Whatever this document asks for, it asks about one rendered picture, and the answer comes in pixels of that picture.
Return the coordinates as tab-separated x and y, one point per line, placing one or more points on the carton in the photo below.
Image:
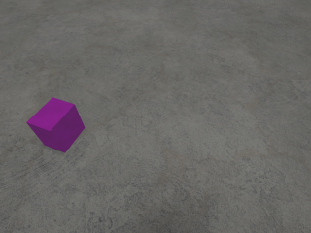
58	124

